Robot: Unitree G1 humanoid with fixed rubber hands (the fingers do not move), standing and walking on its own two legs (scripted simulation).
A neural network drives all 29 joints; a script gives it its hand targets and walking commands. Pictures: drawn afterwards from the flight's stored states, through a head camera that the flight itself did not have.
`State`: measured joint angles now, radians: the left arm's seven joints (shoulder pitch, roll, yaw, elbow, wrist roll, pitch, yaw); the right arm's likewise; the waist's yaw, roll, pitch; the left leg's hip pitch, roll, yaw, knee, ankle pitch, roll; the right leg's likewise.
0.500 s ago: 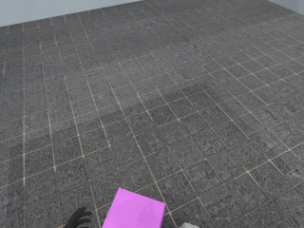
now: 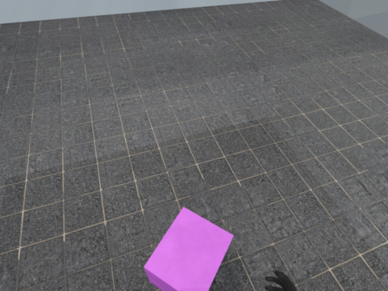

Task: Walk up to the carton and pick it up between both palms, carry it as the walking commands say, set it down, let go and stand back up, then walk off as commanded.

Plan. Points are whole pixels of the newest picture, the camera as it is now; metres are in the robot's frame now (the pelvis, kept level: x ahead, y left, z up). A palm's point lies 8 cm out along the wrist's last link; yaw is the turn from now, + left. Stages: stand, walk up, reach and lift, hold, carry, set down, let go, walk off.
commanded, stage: walk off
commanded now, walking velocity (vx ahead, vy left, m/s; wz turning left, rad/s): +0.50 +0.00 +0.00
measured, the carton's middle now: (189, 260) +0.34 +0.03 -0.63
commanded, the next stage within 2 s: stand in 1.00 s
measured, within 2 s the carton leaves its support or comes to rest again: rests again in 1.38 s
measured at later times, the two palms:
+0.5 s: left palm (150, 206) +0.33 +0.15 -0.12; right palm out of the picture +0.16 -0.27 -0.15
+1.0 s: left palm (134, 208) +0.34 +0.20 -0.16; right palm (269, 158) +0.55 -0.19 -0.13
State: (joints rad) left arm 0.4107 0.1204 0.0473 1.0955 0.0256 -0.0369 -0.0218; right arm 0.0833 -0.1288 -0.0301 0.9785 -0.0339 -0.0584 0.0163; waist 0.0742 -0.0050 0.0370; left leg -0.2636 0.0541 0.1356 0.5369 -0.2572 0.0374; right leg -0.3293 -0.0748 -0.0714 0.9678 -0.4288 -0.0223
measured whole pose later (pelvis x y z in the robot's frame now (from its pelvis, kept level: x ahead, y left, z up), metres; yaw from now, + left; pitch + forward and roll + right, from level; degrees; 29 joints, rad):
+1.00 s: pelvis +0.43 +0.01 -0.01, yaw +0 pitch -1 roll -2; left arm 0.43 0.10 0.03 1.13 0.02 -0.06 -0.02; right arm 0.09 -0.13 -0.05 0.99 -0.03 -0.07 0.01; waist 0.06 -0.01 0.07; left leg -0.34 0.08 0.18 0.61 -0.25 0.06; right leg -0.24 -0.08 -0.10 1.00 -0.43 -0.03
